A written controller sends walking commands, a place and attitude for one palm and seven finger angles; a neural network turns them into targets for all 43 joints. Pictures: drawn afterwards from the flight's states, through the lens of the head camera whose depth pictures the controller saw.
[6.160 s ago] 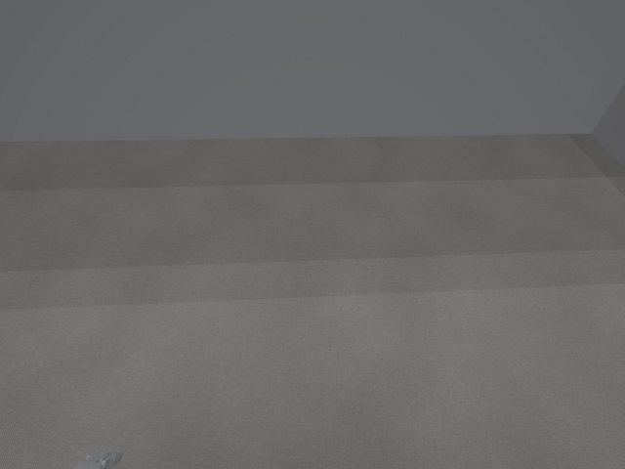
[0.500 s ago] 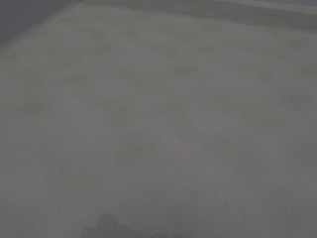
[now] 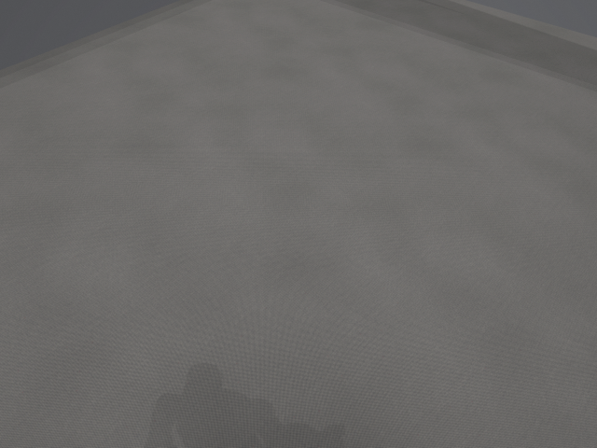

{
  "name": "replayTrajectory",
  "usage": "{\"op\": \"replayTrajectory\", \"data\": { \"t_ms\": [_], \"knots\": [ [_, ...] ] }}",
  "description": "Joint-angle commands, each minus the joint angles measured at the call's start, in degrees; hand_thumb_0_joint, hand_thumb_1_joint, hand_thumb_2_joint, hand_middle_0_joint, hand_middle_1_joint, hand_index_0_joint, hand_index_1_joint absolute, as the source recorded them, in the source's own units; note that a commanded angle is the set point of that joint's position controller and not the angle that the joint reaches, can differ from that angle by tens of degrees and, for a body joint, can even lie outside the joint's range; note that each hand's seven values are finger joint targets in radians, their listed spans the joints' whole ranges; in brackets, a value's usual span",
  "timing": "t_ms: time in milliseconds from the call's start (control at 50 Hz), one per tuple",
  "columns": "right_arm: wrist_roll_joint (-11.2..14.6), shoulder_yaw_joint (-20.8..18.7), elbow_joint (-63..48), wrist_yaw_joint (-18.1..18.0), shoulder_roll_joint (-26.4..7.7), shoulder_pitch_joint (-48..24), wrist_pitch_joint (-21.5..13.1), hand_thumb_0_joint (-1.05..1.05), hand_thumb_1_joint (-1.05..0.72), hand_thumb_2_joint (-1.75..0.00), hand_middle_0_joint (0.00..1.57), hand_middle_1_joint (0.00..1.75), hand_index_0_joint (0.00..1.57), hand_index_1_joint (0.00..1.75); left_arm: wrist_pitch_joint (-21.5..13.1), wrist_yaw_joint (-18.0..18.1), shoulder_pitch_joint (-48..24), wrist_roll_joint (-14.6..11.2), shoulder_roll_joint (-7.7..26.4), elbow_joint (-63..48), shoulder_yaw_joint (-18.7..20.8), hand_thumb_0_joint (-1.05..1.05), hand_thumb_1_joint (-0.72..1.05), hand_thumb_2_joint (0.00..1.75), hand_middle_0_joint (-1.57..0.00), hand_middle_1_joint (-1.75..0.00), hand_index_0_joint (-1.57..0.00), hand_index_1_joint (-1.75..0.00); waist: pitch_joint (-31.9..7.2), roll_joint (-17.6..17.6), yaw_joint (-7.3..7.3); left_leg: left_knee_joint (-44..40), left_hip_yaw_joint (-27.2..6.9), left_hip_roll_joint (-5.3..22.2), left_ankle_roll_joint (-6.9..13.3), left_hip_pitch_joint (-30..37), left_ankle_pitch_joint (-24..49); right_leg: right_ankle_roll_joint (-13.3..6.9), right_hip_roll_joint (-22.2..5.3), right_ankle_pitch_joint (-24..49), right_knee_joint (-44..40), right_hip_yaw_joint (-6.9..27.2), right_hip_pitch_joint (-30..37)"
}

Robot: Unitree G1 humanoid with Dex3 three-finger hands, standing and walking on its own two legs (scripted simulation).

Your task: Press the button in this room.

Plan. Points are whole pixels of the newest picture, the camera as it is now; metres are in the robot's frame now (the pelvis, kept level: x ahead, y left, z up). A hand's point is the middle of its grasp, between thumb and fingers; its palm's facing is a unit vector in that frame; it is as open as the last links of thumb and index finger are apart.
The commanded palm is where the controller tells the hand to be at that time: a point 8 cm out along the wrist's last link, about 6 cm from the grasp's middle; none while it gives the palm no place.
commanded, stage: turn or walk to find it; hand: left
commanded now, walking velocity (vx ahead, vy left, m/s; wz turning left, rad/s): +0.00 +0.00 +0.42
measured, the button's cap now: out of the picture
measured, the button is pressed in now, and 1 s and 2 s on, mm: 0 0 0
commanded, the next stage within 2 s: none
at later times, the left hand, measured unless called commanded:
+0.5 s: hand out of the picture +0.03 +0.18 -0.13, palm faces +0.20 -0.94 -0.28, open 7.4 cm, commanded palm none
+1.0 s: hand out of the picture -0.13 +0.21 -0.17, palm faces +0.44 -0.87 -0.25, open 7.4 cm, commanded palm none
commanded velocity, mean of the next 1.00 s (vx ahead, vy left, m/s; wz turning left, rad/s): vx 0.00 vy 0.00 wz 0.42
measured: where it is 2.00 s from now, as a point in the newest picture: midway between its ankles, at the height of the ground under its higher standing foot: outside the picture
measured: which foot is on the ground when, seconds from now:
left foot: down 0.00-0.42, up 0.44-0.84, down 0.86-1.00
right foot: up 0.00-0.38, down 0.40-0.86, up 0.88-1.00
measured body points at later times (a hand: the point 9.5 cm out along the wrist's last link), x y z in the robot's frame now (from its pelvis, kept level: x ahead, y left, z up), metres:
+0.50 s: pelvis -0.03 -0.03 +0.01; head -0.01 -0.06 +0.46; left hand +0.02 +0.23 -0.11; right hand +0.06 -0.27 -0.15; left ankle -0.03 +0.10 -0.68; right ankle -0.01 -0.12 -0.72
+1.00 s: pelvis -0.07 +0.00 +0.01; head -0.05 +0.02 +0.46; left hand -0.15 +0.25 -0.15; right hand +0.11 -0.19 -0.12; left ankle -0.11 +0.10 -0.72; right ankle -0.03 -0.13 -0.66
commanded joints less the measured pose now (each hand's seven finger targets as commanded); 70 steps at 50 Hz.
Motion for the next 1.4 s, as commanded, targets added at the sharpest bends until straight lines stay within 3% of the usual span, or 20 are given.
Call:
{"op": "replayTrajectory", "data": {
  "t_ms": [0, 80, 220, 340, 360, 400, 420, 500, 700, 780, 800, 840, 900, 960, 1080, 1180, 1220, 1240, 1320, 1380],
  "knots": [
    [-0.43, -3.06, -1.98, -1.55, -13.42, 7.4, -1.58, 0.0, -0.9, -0.9, 0.2, 0.3, 0.2, 0.3, 0.5, 0.74, -5.8, 0.19, 4.48, -6.86, 1.1, 0.0, 0.9, 0.9, -0.2, -0.3, -0.2, -0.3, -6.08, 18.39, -4.81, -16.17, -22.89, 19.53, 11.84, 8.26, 23.5, 2.12, 1.85, -12.3, 22.79, 11.34, -15.0],
    [-0.17, -1.64, -4.51, -1.91, -9.82, 0.04, -2.13, 0.0, -0.9, -0.9, 0.2, 0.3, 0.2, 0.3, 0.33, -0.24, -2.5, 0.11, 4.99, -3.91, 1.3, 0.0, 0.9, 0.9, -0.2, -0.3, -0.2, -0.3, -3.83, 10.56, -1.33, -16.23, -14.72, 12.45, 9.33, 5.22, 20.93, 2.78, 2.23, -1.63, 23.26, 12.18, -12.69],
    [-0.39, -2.52, -4.23, -1.59, -10.29, 3.24, -1.66, 0.0, -0.9, -0.9, 0.2, 0.3, 0.2, 0.3, 0.12, 0.12, -4.99, -0.1, 3.95, -6.07, 0.9, 0.0, 0.9, 0.9, -0.2, -0.3, -0.2, -0.3, -4.99, 9.71, -3.23, -15.11, -18.49, 12.35, 10.81, 7.66, 20.96, 3.07, 4.4, -3.8, 11.55, 12.04, -9.8],
    [-0.31, -3.05, -5.58, -1.16, -10.12, 0.97, -1.12, 0.0, -0.9, -0.9, 0.2, 0.3, 0.2, 0.3, -0.9, 0.52, 0.76, -0.49, 3.9, -5.72, 0.89, 0.0, 0.9, 0.9, -0.2, -0.3, -0.2, -0.3, -7.56, 10.53, -0.26, -9.96, -20.26, 9.06, 8.37, 1.17, 20.45, 2.09, 6.85, 5.06, -9.48, 10.68, 4.25],
    [0.03, -2.99, -5.92, -1.0, -8.79, 0.78, -1.14, 0.0, -0.9, -0.9, 0.2, 0.3, 0.2, 0.3, -1.4, 0.73, 2.24, -0.31, 5.12, -5.34, 1.2, 0.0, 0.9, 0.9, -0.2, -0.3, -0.2, -0.3, -8.02, 7.32, 0.54, -6.84, -18.85, 6.54, 5.95, -2.91, 16.08, 1.68, 5.24, 10.08, -16.99, 11.81, 10.25],
    [0.32, -2.08, -8.29, -0.46, -3.49, 0.58, -1.08, 0.0, -0.9, -0.9, 0.2, 0.3, 0.2, 0.3, -1.98, 1.24, 2.86, 0.88, 13.19, -6.1, 2.61, 0.0, 0.9, 0.9, -0.2, -0.3, -0.2, -0.3, -6.01, -14.47, 1.57, 14.35, -6.26, -5.34, -0.66, -18.78, -14.69, -7.86, -17.14, 14.33, -24.62, 32.58, 14.89],
    [-0.41, -2.98, -7.73, -0.67, -6.75, 0.36, 0.02, 0.0, -0.9, -0.9, 0.2, 0.3, 0.2, 0.3, -2.11, 1.47, 2.03, 0.25, 12.08, -6.67, 2.93, 0.0, 0.9, 0.9, -0.2, -0.3, -0.2, -0.3, -5.88, -15.5, 1.82, 24.34, -9.44, -2.64, -0.46, -17.02, -15.82, -10.21, -18.46, 12.25, -26.0, 32.46, 7.88],
    [-0.54, -2.88, -3.53, 0.29, -5.16, 3.77, 0.84, 0.0, -0.9, -0.9, 0.2, 0.3, 0.2, 0.3, -2.5, 1.16, -5.38, 0.17, 6.73, -8.19, 1.1, 0.0, 0.9, 0.9, -0.2, -0.3, -0.2, -0.3, -1.2, -5.35, -2.45, 36.39, -7.35, -0.42, -2.0, -17.44, -4.21, -7.19, -8.83, 15.34, -23.21, 17.39, 4.42],
    [0.25, -1.36, -4.2, 0.13, -3.48, -2.01, 0.27, 0.0, -0.9, -0.9, 0.2, 0.3, 0.2, 0.3, -1.98, 1.15, 1.71, 0.92, 10.36, -4.0, 2.28, 0.0, 0.9, 0.9, -0.2, -0.3, -0.2, -0.3, -4.01, -8.01, 1.74, 14.78, -1.07, 0.76, -2.81, -9.99, -10.23, -9.75, -12.11, 26.71, -18.95, 13.19, 10.56],
    [0.42, -1.09, -3.54, -0.28, -3.7, 1.58, -0.67, 0.0, -0.9, -0.9, 0.2, 0.3, 0.2, 0.3, -1.41, 0.88, 0.72, 0.7, 10.83, -3.28, 2.58, 0.0, 0.9, 0.9, -0.2, -0.3, -0.2, -0.3, -6.53, -8.36, -0.23, -0.61, 1.53, -0.41, -1.64, -0.8, -3.77, -6.8, -11.11, 28.31, -12.81, 10.08, 8.85],
    [0.32, -1.29, -2.87, -0.25, -4.8, 3.91, -1.17, 0.0, -0.9, -0.9, 0.2, 0.3, 0.2, 0.3, -1.13, 0.81, 0.07, 0.23, 10.25, -3.16, 2.54, 0.0, 0.9, 0.9, -0.2, -0.3, -0.2, -0.3, -7.66, -5.43, -1.8, -8.68, 0.81, 0.43, -0.95, 4.99, 3.18, -4.34, -10.08, 25.24, -8.43, 7.85, 5.92],
    [-0.32, -3.18, -3.42, -0.54, -13.78, 6.96, -1.78, 0.0, -0.9, -0.9, 0.2, 0.3, 0.2, 0.3, -0.42, 0.19, -0.34, -0.39, 4.27, -6.47, 1.22, 0.0, 0.9, 0.9, -0.2, -0.3, -0.2, -0.3, -7.41, 20.35, -3.49, -15.45, -24.18, 20.2, 8.4, 15.18, 26.72, 2.79, 1.09, -10.71, 11.46, 3.71, -15.49],
    [-0.43, -2.65, -3.39, -1.67, -11.68, 3.16, -1.41, 0.0, -0.9, -0.9, 0.2, 0.3, 0.2, 0.3, 0.68, 0.17, -6.54, 0.08, 5.44, -6.22, 1.45, 0.0, 0.9, 0.9, -0.2, -0.3, -0.2, -0.3, -2.52, 16.54, -3.55, -18.18, -20.79, 16.59, 10.59, 2.77, 11.22, 1.97, 1.48, -6.98, 23.82, 12.41, -15.01],
    [-0.26, -1.84, -4.52, -1.83, -9.88, -0.36, -2.1, 0.0, -0.9, -0.9, 0.2, 0.3, 0.2, 0.3, 0.28, -0.43, -2.33, 0.21, 4.84, -3.96, 1.29, 0.0, 0.9, 0.9, -0.2, -0.3, -0.2, -0.3, -4.21, 10.77, -1.33, -16.3, -14.74, 12.19, 9.2, 5.44, 18.56, 2.69, 2.54, -1.66, 21.89, 11.96, -13.28],
    [-0.47, -2.59, -4.12, -1.61, -10.57, 2.52, -1.62, 0.0, -0.9, -0.9, 0.2, 0.3, 0.2, 0.3, -0.12, 0.03, -4.78, -0.28, 3.54, -5.9, 0.71, 0.0, 0.9, 0.9, -0.2, -0.3, -0.2, -0.3, -5.69, 10.14, -3.13, -13.6, -18.09, 12.28, 10.61, 7.62, 25.13, 2.94, 5.03, -4.22, 8.96, 11.52, -8.43],
    [-0.1, -2.94, -5.53, -1.18, -9.95, -0.41, -1.08, 0.0, -0.9, -0.9, 0.2, 0.3, 0.2, 0.3, -1.17, 0.47, 2.4, -0.4, 4.26, -4.78, 0.82, 0.0, 0.9, 0.9, -0.2, -0.3, -0.2, -0.3, -7.65, 9.42, 0.41, -7.89, -18.83, 8.35, 7.29, -0.06, 19.85, 2.22, 6.46, 8.32, -13.23, 10.17, 6.63],
    [0.61, -2.18, -7.08, -0.44, -4.28, 0.7, -1.19, 0.0, -0.9, -0.9, 0.2, 0.3, 0.2, 0.3, -2.25, 1.22, 4.29, 0.83, 11.67, -4.87, 2.25, 0.0, 0.9, 0.9, -0.2, -0.3, -0.2, -0.3, -7.46, -10.87, 1.16, 7.74, -7.85, -2.97, 0.26, -16.5, -3.3, -3.81, -11.35, 15.32, -22.58, 28.22, 17.88],
    [0.01, -2.57, -7.87, -0.62, -5.49, -0.94, -0.56, 0.0, -0.9, -0.9, 0.2, 0.3, 0.2, 0.3, -2.11, 1.16, 3.56, 0.55, 13.13, -5.81, 2.52, 0.0, 0.9, 0.9, -0.2, -0.3, -0.2, -0.3, -6.16, -13.31, 2.05, 19.8, -7.35, -3.76, -0.63, -16.88, -16.15, -9.58, -18.78, 16.08, -24.67, 32.35, 10.78],
    [-0.33, -3.0, -4.13, 0.34, -5.48, 2.09, 0.72, 0.0, -0.9, -0.9, 0.2, 0.3, 0.2, 0.3, -2.22, 1.22, -5.5, 0.28, 7.4, -7.94, 1.24, 0.0, 0.9, 0.9, -0.2, -0.3, -0.2, -0.3, -1.44, -5.09, -2.51, 35.72, -7.63, -0.31, -1.43, -16.37, -6.05, -7.55, -9.81, 14.96, -22.92, 18.48, 3.14],
    [-0.3, -2.55, -3.67, 0.37, -4.95, 2.01, 0.81, 0.0, -0.9, -0.9, 0.2, 0.3, 0.2, 0.3, -2.51, 1.31, -3.25, 0.54, 7.37, -7.16, 1.15, 0.0, 0.9, 0.9, -0.2, -0.3, -0.2, -0.3, -2.52, -6.73, -1.32, 32.19, -5.5, 0.16, -2.74, -15.39, -5.65, -7.86, -9.41, 19.26, -22.06, 15.12, 6.33]
  ]
}}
